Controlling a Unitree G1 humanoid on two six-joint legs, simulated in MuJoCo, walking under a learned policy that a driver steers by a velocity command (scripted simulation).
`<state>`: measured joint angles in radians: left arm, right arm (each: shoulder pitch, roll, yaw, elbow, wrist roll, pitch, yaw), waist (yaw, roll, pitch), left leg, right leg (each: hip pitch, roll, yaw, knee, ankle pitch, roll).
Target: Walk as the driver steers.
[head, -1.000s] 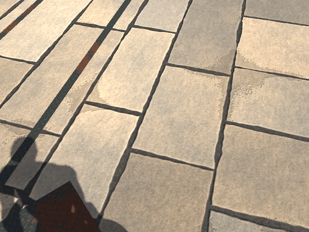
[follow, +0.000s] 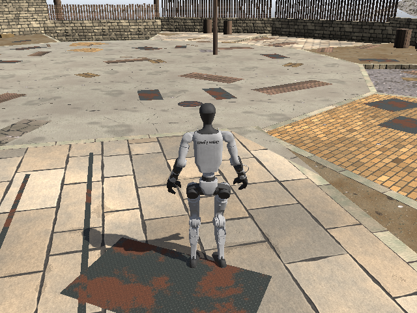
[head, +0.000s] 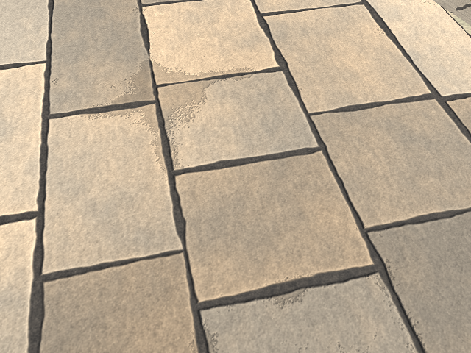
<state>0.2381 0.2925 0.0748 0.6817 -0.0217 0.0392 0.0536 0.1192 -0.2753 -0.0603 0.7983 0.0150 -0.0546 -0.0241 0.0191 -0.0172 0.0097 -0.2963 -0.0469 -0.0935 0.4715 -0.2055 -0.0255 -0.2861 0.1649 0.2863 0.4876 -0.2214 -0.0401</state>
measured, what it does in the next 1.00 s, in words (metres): walks ahead: right foot, then left foot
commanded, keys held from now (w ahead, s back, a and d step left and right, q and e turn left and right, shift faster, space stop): no key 0.54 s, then w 0.46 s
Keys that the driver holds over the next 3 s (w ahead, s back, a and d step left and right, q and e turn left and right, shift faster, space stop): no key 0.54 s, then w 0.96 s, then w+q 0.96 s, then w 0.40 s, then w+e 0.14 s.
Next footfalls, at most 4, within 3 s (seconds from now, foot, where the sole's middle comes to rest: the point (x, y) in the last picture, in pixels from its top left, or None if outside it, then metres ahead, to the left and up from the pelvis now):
0.38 right None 0.01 -0.13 -0.78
0.82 left None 0.11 0.11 -0.78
1.34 right None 0.46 -0.11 -0.78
1.88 left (202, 259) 0.75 0.14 -0.78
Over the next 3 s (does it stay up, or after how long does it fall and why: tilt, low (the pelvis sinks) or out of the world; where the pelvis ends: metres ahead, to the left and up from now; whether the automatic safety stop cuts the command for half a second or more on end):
stays up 1.14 0.25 0.00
